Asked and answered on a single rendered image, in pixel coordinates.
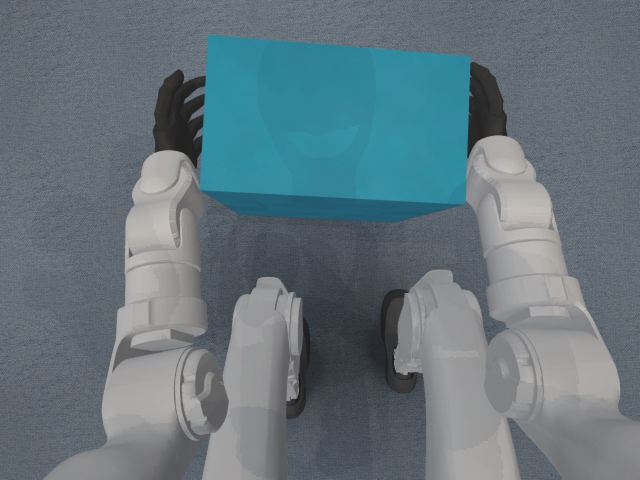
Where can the robot right forearm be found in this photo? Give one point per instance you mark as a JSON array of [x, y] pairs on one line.
[[529, 282]]

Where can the right robot upper arm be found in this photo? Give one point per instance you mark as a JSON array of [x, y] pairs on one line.
[[560, 386]]

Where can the robot left forearm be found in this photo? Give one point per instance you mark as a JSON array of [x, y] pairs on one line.
[[163, 307]]

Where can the left robot upper arm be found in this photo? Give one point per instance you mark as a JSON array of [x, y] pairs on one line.
[[158, 410]]

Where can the robot right hand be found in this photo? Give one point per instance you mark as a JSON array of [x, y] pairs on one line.
[[485, 106]]

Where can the left robot foot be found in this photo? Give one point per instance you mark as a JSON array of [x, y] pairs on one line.
[[294, 407]]

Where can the right robot thigh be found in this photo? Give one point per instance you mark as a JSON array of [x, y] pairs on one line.
[[466, 438]]

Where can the robot left hand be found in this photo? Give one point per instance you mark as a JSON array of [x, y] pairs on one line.
[[172, 130]]

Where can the carton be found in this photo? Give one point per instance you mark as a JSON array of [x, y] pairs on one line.
[[319, 131]]

